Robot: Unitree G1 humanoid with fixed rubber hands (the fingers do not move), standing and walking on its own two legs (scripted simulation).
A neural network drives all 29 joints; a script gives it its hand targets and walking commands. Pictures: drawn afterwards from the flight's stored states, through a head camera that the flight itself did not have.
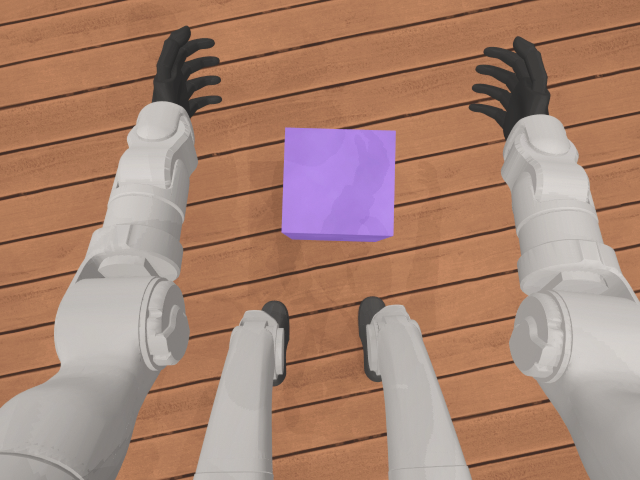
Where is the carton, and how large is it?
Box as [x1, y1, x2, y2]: [281, 128, 395, 241]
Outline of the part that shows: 285,128 281,232 293,239 376,241 391,236 393,230 395,131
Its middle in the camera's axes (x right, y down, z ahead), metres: +0.03 -0.11 +0.86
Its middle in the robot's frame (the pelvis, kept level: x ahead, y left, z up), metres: +0.48 -0.03 -0.51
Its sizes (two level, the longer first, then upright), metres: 0.210 0.200 0.250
